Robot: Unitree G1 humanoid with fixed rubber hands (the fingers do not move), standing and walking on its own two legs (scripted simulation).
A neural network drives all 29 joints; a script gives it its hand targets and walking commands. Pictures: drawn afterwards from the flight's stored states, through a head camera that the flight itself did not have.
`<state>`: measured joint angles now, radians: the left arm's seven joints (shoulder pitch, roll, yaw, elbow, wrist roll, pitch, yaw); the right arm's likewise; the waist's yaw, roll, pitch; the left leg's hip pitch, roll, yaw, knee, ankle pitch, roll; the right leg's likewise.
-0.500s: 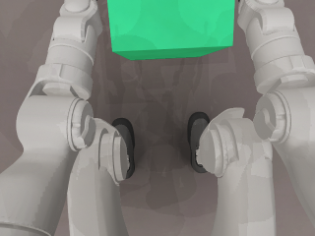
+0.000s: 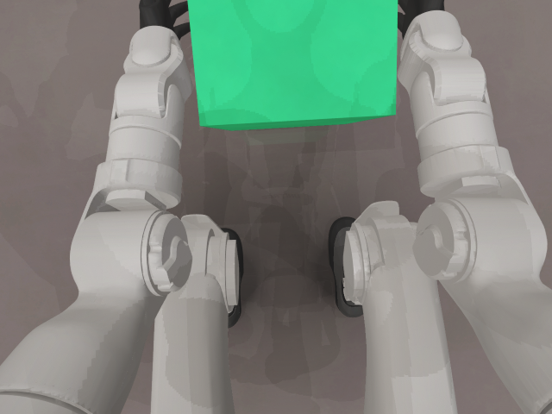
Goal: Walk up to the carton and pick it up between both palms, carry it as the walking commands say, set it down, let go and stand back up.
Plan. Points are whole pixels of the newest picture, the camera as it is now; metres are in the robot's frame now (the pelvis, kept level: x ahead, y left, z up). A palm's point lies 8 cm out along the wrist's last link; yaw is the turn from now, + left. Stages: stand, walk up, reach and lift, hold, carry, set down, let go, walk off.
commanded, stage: reach and lift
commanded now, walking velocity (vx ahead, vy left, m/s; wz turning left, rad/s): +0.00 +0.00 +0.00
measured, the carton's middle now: (287, 43) +0.54 -0.03 -0.19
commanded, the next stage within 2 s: none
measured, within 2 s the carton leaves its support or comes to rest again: neither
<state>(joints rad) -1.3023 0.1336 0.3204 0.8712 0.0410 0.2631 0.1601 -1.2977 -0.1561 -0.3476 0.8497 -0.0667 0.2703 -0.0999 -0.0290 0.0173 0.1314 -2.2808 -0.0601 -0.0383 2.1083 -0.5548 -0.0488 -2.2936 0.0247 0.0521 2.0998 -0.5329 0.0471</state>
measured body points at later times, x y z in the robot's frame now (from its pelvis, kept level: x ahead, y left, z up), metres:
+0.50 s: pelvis +0.01 +0.00 +0.04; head +0.33 -0.01 +0.35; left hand +0.55 +0.12 -0.08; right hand +0.54 -0.17 -0.07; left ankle +0.11 +0.13 -0.35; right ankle +0.12 -0.13 -0.35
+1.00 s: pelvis +0.00 +0.00 +0.09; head +0.29 -0.01 +0.43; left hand +0.52 +0.12 +0.00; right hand +0.51 -0.17 +0.00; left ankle +0.11 +0.13 -0.35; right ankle +0.12 -0.13 -0.35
